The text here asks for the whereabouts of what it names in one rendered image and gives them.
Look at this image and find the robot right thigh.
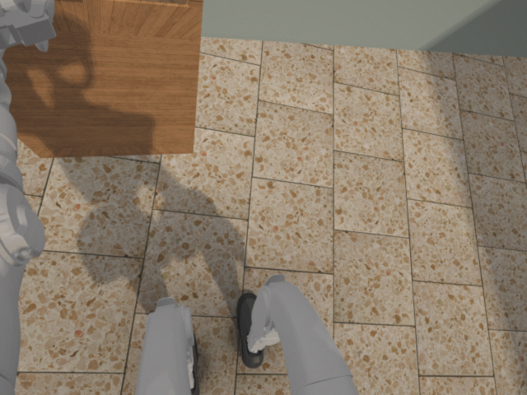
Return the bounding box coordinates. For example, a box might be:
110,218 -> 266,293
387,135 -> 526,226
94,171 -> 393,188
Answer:
257,281 -> 359,395

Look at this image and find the left robot forearm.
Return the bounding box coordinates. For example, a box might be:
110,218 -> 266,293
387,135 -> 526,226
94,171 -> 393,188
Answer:
0,57 -> 23,193

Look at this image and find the robot left upper arm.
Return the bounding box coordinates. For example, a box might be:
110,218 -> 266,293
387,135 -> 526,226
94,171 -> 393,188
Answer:
0,183 -> 45,395

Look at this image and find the right robot shin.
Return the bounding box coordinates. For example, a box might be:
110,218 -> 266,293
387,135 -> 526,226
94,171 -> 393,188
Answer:
247,274 -> 285,352

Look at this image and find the cabinet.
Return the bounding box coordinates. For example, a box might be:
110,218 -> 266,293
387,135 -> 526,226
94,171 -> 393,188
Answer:
2,0 -> 203,158

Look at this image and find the left robot hand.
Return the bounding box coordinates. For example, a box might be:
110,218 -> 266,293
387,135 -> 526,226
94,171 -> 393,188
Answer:
0,0 -> 56,58

